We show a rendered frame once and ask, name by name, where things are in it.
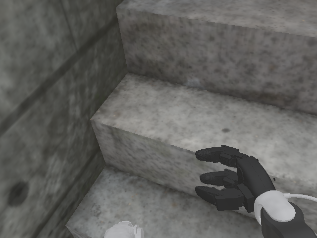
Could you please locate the right robot forearm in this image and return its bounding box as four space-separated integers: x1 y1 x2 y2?
254 190 317 238

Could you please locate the robot right hand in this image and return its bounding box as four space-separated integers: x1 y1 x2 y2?
195 145 276 213

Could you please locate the robot left thigh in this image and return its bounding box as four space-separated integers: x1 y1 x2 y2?
104 223 145 238

